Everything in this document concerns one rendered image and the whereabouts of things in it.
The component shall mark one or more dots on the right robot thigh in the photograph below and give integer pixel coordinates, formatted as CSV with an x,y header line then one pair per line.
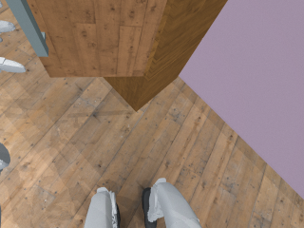
x,y
176,210

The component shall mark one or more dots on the left robot upper arm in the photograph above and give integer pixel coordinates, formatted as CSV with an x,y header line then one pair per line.
x,y
4,162

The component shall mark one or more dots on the cupboard door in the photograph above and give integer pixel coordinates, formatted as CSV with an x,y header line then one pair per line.
x,y
97,38

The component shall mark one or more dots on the handle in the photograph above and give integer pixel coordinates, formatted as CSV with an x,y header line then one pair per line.
x,y
28,24

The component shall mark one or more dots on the robot left hand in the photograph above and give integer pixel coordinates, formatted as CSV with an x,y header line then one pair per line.
x,y
6,64

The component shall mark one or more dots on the left robot shin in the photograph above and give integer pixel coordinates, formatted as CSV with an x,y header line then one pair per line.
x,y
114,219

